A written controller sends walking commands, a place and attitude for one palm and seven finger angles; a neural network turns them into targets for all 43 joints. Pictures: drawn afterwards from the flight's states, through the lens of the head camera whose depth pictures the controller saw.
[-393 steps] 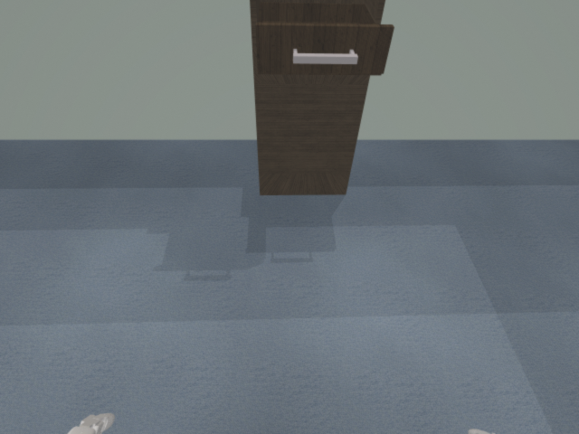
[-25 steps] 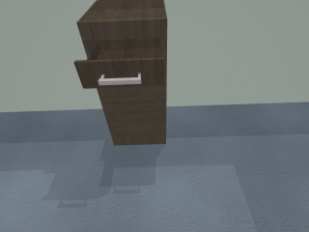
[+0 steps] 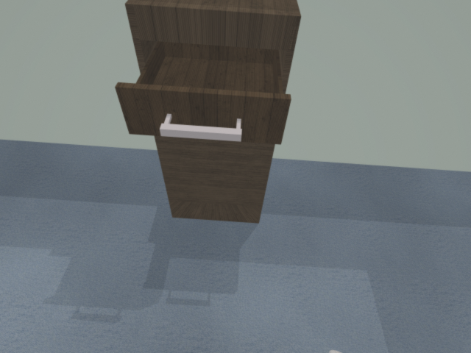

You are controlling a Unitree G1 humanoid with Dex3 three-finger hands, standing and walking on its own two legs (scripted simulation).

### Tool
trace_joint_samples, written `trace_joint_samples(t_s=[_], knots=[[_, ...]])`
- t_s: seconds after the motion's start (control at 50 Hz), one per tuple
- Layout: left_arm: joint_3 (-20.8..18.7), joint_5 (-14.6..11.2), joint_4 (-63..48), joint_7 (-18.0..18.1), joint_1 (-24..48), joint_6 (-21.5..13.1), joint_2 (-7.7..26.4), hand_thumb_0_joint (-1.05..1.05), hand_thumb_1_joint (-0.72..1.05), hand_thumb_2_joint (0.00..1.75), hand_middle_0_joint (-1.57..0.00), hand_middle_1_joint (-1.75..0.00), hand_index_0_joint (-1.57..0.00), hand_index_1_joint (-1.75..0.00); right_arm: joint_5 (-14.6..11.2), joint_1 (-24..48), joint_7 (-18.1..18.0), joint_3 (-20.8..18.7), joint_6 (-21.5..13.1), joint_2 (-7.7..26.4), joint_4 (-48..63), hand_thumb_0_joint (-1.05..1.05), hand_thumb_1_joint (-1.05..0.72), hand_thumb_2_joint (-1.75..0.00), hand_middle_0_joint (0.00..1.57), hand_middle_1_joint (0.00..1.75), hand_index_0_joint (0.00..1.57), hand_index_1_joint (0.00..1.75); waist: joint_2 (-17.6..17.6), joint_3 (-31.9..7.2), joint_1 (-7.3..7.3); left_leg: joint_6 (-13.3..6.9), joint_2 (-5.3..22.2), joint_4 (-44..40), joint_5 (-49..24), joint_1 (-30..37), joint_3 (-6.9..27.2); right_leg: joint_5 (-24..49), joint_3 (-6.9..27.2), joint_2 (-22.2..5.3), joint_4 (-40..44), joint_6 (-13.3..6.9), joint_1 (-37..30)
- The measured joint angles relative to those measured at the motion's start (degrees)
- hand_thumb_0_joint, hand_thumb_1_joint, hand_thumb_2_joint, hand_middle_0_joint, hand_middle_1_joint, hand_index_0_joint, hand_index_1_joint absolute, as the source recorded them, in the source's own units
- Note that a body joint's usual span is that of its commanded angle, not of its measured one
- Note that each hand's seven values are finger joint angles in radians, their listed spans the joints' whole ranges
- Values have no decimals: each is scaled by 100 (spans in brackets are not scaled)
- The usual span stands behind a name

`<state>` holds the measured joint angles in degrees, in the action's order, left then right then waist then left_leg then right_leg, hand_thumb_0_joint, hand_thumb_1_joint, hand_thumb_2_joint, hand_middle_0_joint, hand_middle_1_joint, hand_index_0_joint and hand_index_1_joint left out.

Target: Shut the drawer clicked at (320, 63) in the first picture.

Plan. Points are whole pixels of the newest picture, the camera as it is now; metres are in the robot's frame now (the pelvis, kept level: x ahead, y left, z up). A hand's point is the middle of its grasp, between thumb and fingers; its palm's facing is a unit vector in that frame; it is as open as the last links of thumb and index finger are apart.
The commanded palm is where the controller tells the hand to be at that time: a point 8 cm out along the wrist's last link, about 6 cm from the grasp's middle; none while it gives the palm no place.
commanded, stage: take the last steps up to it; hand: left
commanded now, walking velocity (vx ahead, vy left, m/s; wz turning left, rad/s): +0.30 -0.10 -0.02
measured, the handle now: (202, 126) +0.56 +0.14 +0.05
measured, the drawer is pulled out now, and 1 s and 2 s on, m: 0.23 0.23 0.23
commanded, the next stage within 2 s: come to a stop and stand still in 0.40 s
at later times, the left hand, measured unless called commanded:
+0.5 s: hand (198, 291) +0.26 +0.10 -0.15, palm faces -0.01 -0.97 -0.23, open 7.4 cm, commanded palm none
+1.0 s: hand (172, 340) +0.17 +0.14 -0.18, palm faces +0.13 -0.97 -0.20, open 7.4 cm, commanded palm none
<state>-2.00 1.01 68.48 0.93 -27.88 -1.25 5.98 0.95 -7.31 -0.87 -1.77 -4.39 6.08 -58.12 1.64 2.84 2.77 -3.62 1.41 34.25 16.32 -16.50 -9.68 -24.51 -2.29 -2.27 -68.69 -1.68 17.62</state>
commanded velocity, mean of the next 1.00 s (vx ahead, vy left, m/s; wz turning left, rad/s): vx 0.04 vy -0.01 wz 0.01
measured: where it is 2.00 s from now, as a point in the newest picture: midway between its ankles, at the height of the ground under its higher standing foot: outside the picture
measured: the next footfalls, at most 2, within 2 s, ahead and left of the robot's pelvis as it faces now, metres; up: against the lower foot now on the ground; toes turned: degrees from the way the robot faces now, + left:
right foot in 0.42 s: +0.27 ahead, -0.17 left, +0.00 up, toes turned -8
left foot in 0.96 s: +0.18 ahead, +0.05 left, +0.00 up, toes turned +3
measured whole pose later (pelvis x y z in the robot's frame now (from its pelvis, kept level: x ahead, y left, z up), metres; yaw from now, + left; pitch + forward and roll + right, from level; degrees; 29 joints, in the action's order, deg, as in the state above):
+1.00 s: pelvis +0.16 -0.05 +0.00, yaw +2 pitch -2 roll +0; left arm -3.0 1.1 60.5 2.0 -14.0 1.9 10.8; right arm 0.4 -7.9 -1.2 -2.7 0.6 9.6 -57.7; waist 2.6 3.3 2.6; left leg 0.9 1.1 30.9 16.4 -12.3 -1.9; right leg -14.8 -7.0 -4.4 -34.0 -0.3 20.5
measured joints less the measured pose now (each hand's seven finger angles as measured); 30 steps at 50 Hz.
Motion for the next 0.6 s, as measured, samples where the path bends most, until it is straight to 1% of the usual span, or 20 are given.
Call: trace_joint_samples(t_s=[0.02,0.06,0.12,0.18,0.24,0.28,0.36,0.4,0.42,0.44,0.46,0.48,0.5,0.52,0.54,0.56,0.6], knots=[[-43,20,-92,-13,149,13,74,1,91,90,-20,-30,-20,-30,-81,-86,-56,-91,-57,-20,35,-1,-92,-90,20,30,20,29,19,-39,-25,47,-24,-211,-62,174,-9,219,0,-74,-165,28,295],[-109,44,-316,-32,455,16,211,1,91,90,-20,-30,-20,-30,-110,-208,-125,-166,-142,61,81,-4,-95,-90,20,30,21,30,52,-102,-81,38,-70,-596,-160,481,-13,571,16,-213,-141,92,779],[-195,65,-672,-57,890,26,392,1,91,90,-20,-30,-19,-30,-54,-443,-93,-144,-106,207,9,-5,-96,-90,20,30,21,30,113,-220,-90,44,-113,-1029,-232,838,-17,1031,57,-377,192,195,1313],[-233,77,-933,-107,1276,55,501,1,91,90,-20,-29,-19,-30,-27,-734,-55,-112,-29,258,-105,-4,-95,-90,20,30,20,29,144,-279,-122,99,-129,-1303,-219,1119,-1,1391,63,-499,671,283,1590],[-224,65,-1090,-166,1595,95,539,1,91,90,-20,-29,-19,-30,11,-1008,-21,-98,44,257,-219,-3,-93,-90,20,30,20,29,96,-235,-218,181,-91,-1445,-140,1345,29,1534,-7,-559,1498,323,1560],[-207,51,-1147,-193,1764,109,549,1,91,90,-20,-29,-19,-30,39,-1163,0,-97,87,242,-285,-2,-93,-90,20,30,20,29,48,-161,-323,260,-44,-1461,-43,1459,41,1504,-73,-546,2095,313,1427],[-168,39,-1186,-221,1985,88,543,1,91,90,-20,-29,-19,-30,76,-1448,18,-101,168,228,-419,-1,-91,-90,20,30,20,29,-72,5,-544,478,104,-1276,292,1605,27,1358,-262,-380,3058,217,997],[-133,42,-1194,-232,2017,2,536,1,91,90,-20,-30,-19,-30,59,-1626,20,-96,204,230,-503,0,-91,-90,20,30,20,29,-139,51,-610,606,218,-897,613,1569,47,1477,-389,-236,3596,138,595],[-125,56,-1180,-222,2039,-84,518,1,91,90,-20,-30,-19,-30,33,-1687,31,-95,227,235,-566,0,-91,-90,20,30,20,29,-189,80,-603,588,309,-424,820,1400,83,1587,-428,-173,3663,1,502],[-113,49,-1157,-203,2072,-158,469,1,91,90,-20,-30,-19,-30,1,-1667,35,-87,279,259,-632,0,-91,-90,20,30,20,29,-278,159,-595,515,374,339,1089,1115,240,1503,-481,-108,3479,-100,527],[-82,26,-1147,-182,2077,-201,419,1,91,90,-20,-30,-20,-30,-26,-1635,28,-78,342,282,-663,0,-91,-90,20,30,20,29,-341,228,-596,439,353,1160,1327,792,442,1375,-535,-72,3367,-161,490],[-55,9,-1125,-162,2055,-223,368,1,91,90,-20,-30,-20,-30,-43,-1604,22,-81,384,297,-687,0,-91,-90,20,30,20,29,-382,261,-583,379,310,1880,1407,478,582,1282,-582,-46,3371,-196,401],[-36,-5,-1093,-143,2013,-223,322,0,91,90,-20,-30,-20,-30,-50,-1565,20,-90,412,306,-703,0,-91,-90,20,30,20,29,-398,264,-555,344,280,2451,1352,190,642,1240,-617,-23,3454,-215,286],[-20,-19,-1056,-118,1956,-208,278,0,91,90,-20,-30,-20,-30,-46,-1516,20,-98,434,316,-704,0,-91,-90,20,30,20,29,-408,251,-524,330,273,2852,1203,-68,658,1248,-648,3,3590,-207,157],[-15,-35,-1016,-83,1888,-194,235,0,91,90,-20,-30,-20,-30,-38,-1455,16,-103,450,328,-689,1,-91,-90,19,30,20,29,-421,226,-500,338,280,3073,1013,-295,663,1287,-680,33,3749,-200,34],[-58,-61,-988,-12,1828,-197,220,0,92,90,-20,-30,-20,-30,-33,-1389,5,-103,456,335,-661,1,-91,-90,19,30,20,29,-434,194,-472,364,291,3117,837,-480,672,1331,-713,67,3912,-219,-78],[-43,-50,-913,54,1721,-180,246,-1,94,90,-20,-30,-20,-30,-38,-1221,-28,-82,474,346,-588,1,-91,-90,19,30,20,29,-439,130,-421,456,304,2771,609,-695,662,1413,-743,117,4178,-258,-237]])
